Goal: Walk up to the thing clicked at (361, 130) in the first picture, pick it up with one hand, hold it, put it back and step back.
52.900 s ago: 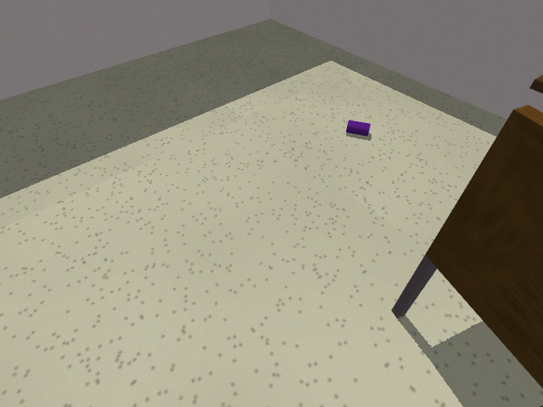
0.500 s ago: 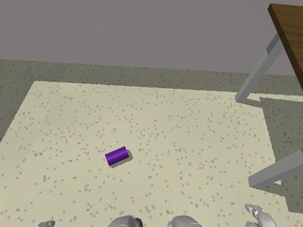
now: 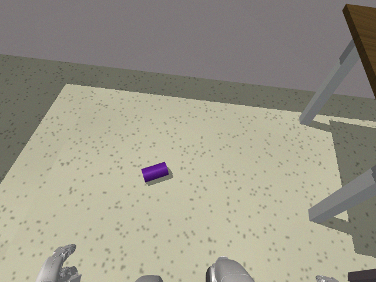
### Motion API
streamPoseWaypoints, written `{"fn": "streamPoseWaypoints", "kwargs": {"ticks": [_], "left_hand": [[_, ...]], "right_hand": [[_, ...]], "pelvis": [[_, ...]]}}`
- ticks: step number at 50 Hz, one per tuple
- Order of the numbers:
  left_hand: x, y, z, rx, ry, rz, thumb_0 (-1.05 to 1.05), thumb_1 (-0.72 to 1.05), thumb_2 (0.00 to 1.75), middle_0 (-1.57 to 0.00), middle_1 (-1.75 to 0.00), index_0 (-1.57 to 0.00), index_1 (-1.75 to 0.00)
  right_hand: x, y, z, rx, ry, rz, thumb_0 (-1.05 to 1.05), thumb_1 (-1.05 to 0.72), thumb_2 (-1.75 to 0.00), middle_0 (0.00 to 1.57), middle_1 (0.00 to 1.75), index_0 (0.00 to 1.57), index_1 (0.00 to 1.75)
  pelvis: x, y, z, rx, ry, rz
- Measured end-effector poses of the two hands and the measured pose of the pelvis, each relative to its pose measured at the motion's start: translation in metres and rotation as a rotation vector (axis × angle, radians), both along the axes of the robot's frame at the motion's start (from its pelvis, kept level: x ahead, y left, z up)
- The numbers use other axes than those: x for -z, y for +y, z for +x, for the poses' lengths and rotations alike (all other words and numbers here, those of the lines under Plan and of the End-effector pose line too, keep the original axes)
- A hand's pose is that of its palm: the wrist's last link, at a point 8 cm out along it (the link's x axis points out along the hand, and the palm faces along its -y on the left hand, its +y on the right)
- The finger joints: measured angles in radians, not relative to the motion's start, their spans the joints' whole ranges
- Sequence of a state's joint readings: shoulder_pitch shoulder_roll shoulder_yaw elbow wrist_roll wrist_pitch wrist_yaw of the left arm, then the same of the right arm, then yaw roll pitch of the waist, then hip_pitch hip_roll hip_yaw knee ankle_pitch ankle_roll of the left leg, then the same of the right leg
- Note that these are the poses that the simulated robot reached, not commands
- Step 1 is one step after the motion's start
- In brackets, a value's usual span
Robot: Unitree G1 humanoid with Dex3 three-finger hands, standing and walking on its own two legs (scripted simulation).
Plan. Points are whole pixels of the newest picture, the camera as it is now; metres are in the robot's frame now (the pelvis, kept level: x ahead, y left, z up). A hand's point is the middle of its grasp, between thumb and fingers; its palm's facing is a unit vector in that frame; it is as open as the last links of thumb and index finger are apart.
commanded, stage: step back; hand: left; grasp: from above
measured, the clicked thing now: (155, 172) +0.70 +0.18 -0.71
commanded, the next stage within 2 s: none
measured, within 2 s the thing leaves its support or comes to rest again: neither
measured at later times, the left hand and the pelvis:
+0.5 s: hand out of the picture -0.09 +0.23 -0.12, palm faces -0.04 -0.91 -0.41, open 7.4 cm; pelvis -0.16 -0.03 +0.01, yaw -3 degrees
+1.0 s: hand out of the picture -0.25 +0.23 -0.15, palm faces -0.06 -0.93 -0.37, open 7.4 cm; pelvis -0.35 -0.04 +0.01, yaw -4 degrees
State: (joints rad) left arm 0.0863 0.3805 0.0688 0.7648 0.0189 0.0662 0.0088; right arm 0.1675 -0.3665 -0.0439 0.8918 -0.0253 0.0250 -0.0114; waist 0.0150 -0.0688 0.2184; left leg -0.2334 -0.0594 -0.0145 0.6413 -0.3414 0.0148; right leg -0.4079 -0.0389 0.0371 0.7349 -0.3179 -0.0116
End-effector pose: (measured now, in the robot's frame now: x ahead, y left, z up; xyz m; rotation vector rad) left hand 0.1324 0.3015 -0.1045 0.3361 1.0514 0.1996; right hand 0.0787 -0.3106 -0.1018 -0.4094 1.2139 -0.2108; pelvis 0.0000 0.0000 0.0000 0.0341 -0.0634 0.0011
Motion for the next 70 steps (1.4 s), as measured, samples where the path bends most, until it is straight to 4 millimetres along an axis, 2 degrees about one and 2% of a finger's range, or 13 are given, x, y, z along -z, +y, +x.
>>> {"fn": "streamPoseWaypoints", "kwargs": {"ticks": [5,10,17,23,29,34,40,46,51,55,59,66,70], "left_hand": [[-0.003,0.003,-0.04,-0.028,0.046,-0.021,0.01,0.9,0.9,-0.2,-0.3,-0.21,-0.3],[-0.003,0.006,-0.088,-0.033,0.088,-0.002,0.01,0.9,0.9,-0.2,-0.3,-0.21,-0.3],[0.005,-0.009,-0.157,-0.006,0.15,0.051,0.01,0.91,0.9,-0.2,-0.3,-0.2,-0.3],[-0.015,-0.029,-0.22,-0.018,0.172,0.051,0.01,0.9,0.9,-0.2,-0.3,-0.21,-0.3],[-0.025,-0.023,-0.238,-0.017,0.119,0.081,0.01,0.9,0.9,-0.21,-0.3,-0.21,-0.31],[-0.009,-0.008,-0.244,-0.017,0.015,0.066,0.01,0.9,0.9,-0.21,-0.3,-0.21,-0.3],[-0.001,-0.017,-0.284,-0.033,0.045,0.0,0.01,0.91,0.9,-0.2,-0.3,-0.2,-0.3],[0.002,-0.025,-0.345,-0.023,0.105,-0.015,0.01,0.9,0.9,-0.2,-0.3,-0.21,-0.3],[0.009,-0.034,-0.401,0.004,0.171,0.017,0.01,0.9,0.9,-0.2,-0.3,-0.21,-0.3],[0.005,-0.048,-0.449,-0.009,0.194,0.039,0.01,0.91,0.9,-0.2,-0.3,-0.21,-0.3],[-0.013,-0.053,-0.492,-0.046,0.208,0.056,0.01,0.9,0.9,-0.21,-0.3,-0.21,-0.3],[-0.028,-0.044,-0.513,-0.073,0.144,0.082,0.01,0.9,0.9,-0.21,-0.3,-0.21,-0.3],[-0.021,-0.031,-0.516,-0.095,0.101,0.07,0.01,0.9,0.9,-0.21,-0.3,-0.21,-0.3]], "right_hand": [[-0.018,0.009,-0.026,-0.011,-0.022,0.003,0.0,-0.9,-0.9,0.21,0.3,0.21,0.3],[-0.026,0.002,-0.037,-0.019,-0.09,-0.007,0.01,-0.9,-0.9,0.21,0.3,0.21,0.3],[-0.007,-0.029,-0.067,-0.016,-0.183,0.006,0.0,-0.9,-0.9,0.21,0.3,0.21,0.3],[0.001,-0.041,-0.124,0.039,-0.129,0.04,0.0,-0.9,-0.9,0.21,0.3,0.2,0.3],[0.006,-0.038,-0.192,0.039,-0.036,0.037,0.0,-0.91,-0.9,0.2,0.3,0.2,0.3],[0.013,-0.023,-0.241,0.002,0.036,0.014,0.0,-0.91,-0.9,0.2,0.3,0.2,0.3],[-0.008,-0.01,-0.282,-0.011,0.02,0.017,0.01,-0.9,-0.9,0.21,0.3,0.21,0.3],[-0.026,-0.024,-0.294,-0.014,-0.077,-0.014,0.01,-0.9,-0.9,0.21,0.3,0.21,0.3],[-0.021,-0.044,-0.308,-0.025,-0.167,-0.011,0.0,-0.9,-0.9,0.21,0.3,0.21,0.3],[-0.006,-0.065,-0.338,0.003,-0.182,0.01,0.0,-0.9,-0.9,0.21,0.3,0.21,0.3],[-0.003,-0.069,-0.38,0.039,-0.123,0.041,0.0,-0.9,-0.9,0.21,0.3,0.2,0.3],[0.012,-0.068,-0.451,0.031,0.027,0.059,0.0,-0.91,-0.9,0.2,0.3,0.2,0.3],[0.014,-0.056,-0.471,0.006,0.094,0.059,0.01,-0.91,-0.9,0.2,0.3,0.2,0.3]], "pelvis": [[-0.013,0.0,-0.026,-0.007,0.015,-0.062],[-0.014,-0.006,-0.057,0.027,0.032,-0.063],[0.005,-0.026,-0.115,0.075,0.017,-0.05],[-0.006,-0.034,-0.152,0.07,0.011,-0.005],[-0.009,-0.031,-0.188,0.026,0.039,-0.008],[0.004,-0.024,-0.229,-0.029,0.023,-0.02],[-0.008,-0.023,-0.27,-0.02,0.007,-0.051],[-0.014,-0.031,-0.311,0.024,0.032,-0.058],[-0.003,-0.045,-0.354,0.073,0.03,-0.039],[0.004,-0.057,-0.386,0.067,0.003,-0.072],[-0.007,-0.064,-0.4,0.082,0.011,-0.005],[-0.011,-0.062,-0.421,0.012,0.03,-0.023],[-0.006,-0.056,-0.429,-0.032,0.026,-0.027]]}}
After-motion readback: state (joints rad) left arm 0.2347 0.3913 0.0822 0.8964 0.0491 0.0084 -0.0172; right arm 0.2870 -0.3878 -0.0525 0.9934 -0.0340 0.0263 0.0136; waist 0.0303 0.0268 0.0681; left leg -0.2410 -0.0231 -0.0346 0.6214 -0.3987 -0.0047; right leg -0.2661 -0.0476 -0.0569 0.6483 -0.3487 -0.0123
